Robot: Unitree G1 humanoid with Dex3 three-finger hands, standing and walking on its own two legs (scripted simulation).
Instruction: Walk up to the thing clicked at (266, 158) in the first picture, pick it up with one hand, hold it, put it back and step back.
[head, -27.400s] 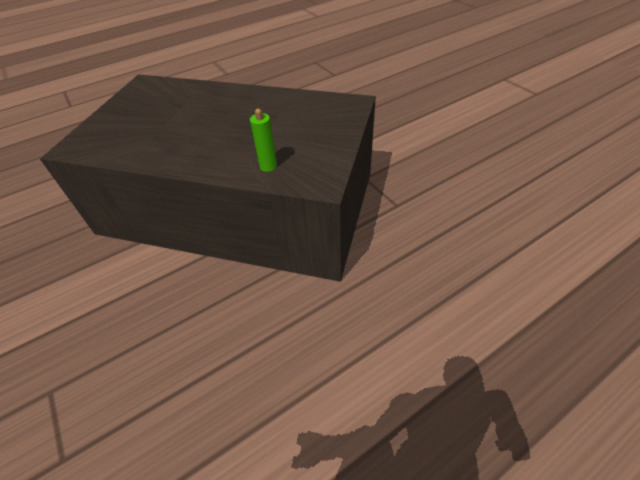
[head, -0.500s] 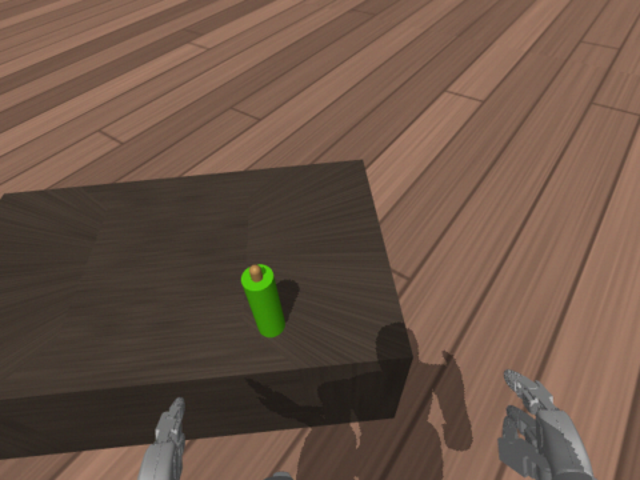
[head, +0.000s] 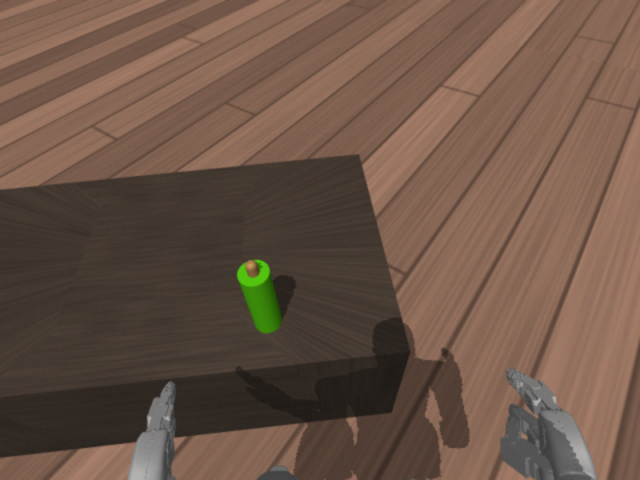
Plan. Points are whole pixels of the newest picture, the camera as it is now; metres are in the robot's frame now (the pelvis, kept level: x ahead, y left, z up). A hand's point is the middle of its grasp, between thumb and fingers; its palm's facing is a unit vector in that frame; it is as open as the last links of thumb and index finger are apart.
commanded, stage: home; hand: left
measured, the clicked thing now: (260, 294) +0.49 +0.16 -0.19
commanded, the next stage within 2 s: stand in 1.40 s
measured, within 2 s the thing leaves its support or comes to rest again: neither
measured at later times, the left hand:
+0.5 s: hand (205, 454) +0.18 +0.18 -0.05, palm faces +0.12 -0.96 -0.24, open 17.1 cm
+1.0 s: hand (203, 458) +0.18 +0.18 -0.05, palm faces +0.13 -0.96 -0.25, open 17.3 cm
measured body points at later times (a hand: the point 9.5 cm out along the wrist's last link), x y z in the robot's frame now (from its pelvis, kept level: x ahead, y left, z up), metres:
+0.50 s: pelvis +0.01 +0.00 +0.00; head +0.04 +0.00 +0.45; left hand +0.17 +0.23 -0.03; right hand +0.17 -0.23 -0.03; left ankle +0.04 +0.15 -0.68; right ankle -0.01 -0.14 -0.68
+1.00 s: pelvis +0.01 +0.00 +0.00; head +0.03 +0.01 +0.45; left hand +0.16 +0.23 -0.03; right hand +0.17 -0.24 -0.06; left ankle +0.04 +0.15 -0.68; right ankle -0.01 -0.14 -0.68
